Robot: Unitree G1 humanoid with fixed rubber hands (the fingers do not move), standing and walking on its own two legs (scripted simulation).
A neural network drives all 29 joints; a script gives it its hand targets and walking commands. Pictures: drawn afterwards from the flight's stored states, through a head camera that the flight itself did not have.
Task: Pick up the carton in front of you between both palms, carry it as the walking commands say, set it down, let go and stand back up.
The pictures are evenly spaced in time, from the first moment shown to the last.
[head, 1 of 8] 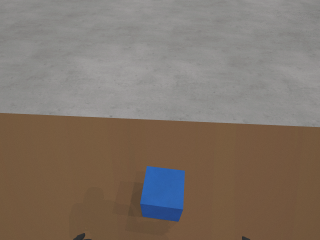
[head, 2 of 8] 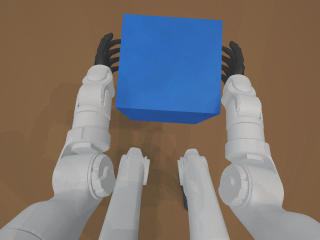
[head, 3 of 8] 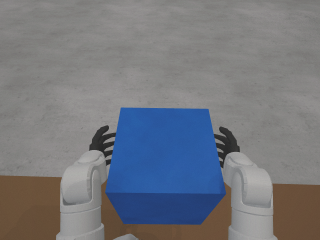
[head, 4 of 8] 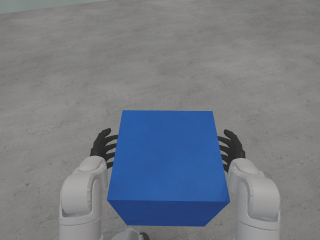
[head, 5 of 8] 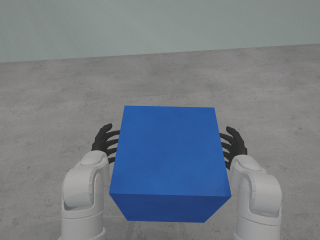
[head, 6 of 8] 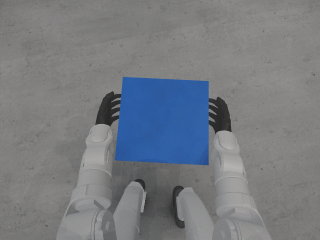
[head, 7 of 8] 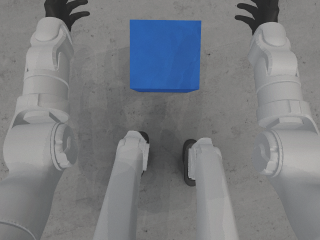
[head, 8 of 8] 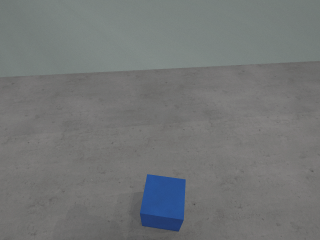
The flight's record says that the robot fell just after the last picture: no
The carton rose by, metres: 0.69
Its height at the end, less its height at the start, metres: -0.11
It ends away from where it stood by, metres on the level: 5.48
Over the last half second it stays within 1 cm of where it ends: yes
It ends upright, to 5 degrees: yes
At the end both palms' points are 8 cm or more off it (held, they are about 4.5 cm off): yes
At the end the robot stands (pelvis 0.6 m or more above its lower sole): yes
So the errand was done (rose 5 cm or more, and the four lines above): yes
